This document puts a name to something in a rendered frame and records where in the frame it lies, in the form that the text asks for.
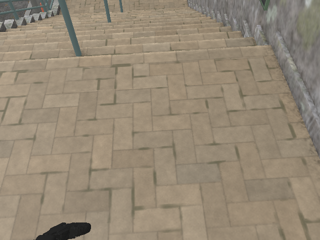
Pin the stairs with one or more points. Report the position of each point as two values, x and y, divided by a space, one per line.
134 31

